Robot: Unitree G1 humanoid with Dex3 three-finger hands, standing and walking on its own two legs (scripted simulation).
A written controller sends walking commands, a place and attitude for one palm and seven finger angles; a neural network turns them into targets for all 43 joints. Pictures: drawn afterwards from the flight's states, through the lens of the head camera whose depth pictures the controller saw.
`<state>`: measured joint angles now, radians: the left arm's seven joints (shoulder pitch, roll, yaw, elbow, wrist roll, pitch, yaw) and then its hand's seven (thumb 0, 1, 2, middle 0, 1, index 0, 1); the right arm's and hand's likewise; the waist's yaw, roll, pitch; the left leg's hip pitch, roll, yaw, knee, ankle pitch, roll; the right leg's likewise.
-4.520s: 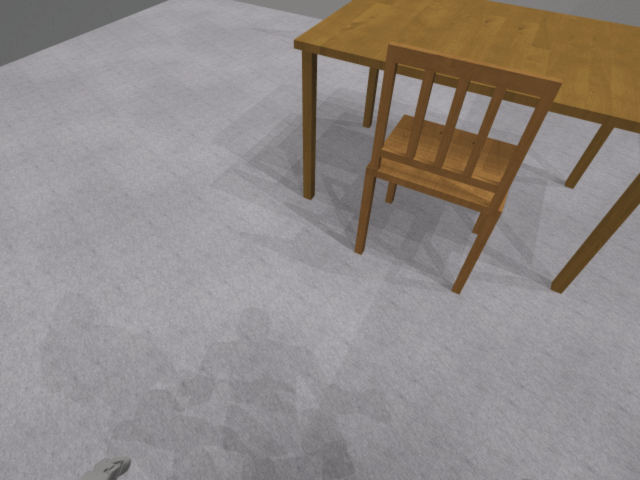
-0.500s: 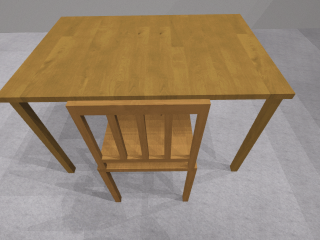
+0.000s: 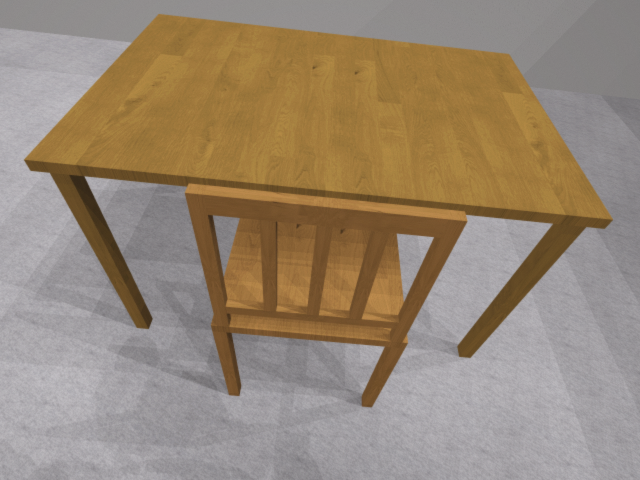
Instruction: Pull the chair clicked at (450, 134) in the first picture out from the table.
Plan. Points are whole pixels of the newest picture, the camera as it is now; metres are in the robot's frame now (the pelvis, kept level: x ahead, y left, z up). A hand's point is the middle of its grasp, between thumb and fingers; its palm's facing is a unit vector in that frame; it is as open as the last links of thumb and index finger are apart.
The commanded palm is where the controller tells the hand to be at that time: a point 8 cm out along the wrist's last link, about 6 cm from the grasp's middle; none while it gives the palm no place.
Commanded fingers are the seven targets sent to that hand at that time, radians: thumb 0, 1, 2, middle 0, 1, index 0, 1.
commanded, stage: come to a stop and stand still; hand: left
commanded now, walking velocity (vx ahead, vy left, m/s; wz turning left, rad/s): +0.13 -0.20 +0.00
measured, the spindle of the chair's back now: (318, 272) +0.48 +0.03 -0.10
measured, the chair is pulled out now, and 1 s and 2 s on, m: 0.00 0.00 0.00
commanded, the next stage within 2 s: look again from close up in 1.72 s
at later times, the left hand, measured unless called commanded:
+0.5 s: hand out of the picture -0.02 +0.12 -0.16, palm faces +0.01 -0.98 -0.20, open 7.4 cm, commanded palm none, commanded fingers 0.00 0.90 0.90 -0.20 -0.30 -0.20 -0.30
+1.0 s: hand out of the picture -0.05 +0.07 -0.17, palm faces +0.09 -0.99 -0.14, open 7.4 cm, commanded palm none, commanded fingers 0.00 0.90 0.90 -0.20 -0.30 -0.20 -0.30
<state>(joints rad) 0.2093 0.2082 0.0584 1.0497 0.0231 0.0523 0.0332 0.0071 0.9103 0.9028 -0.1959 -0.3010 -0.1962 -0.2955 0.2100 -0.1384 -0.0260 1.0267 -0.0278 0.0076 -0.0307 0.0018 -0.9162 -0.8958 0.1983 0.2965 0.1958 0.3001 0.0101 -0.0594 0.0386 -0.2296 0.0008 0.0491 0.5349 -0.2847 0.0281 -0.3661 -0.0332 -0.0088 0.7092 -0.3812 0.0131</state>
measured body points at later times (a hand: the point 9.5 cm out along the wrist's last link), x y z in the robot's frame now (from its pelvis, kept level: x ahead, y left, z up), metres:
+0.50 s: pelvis -0.02 -0.05 +0.01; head -0.02 -0.07 +0.46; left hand -0.02 +0.17 -0.15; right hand -0.07 -0.26 -0.16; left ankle +0.00 +0.10 -0.73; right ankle -0.06 -0.13 -0.73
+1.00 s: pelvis +0.00 -0.07 +0.00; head +0.02 -0.08 +0.45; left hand -0.05 +0.12 -0.16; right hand +0.00 -0.28 -0.16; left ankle +0.00 +0.10 -0.73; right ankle -0.06 -0.13 -0.73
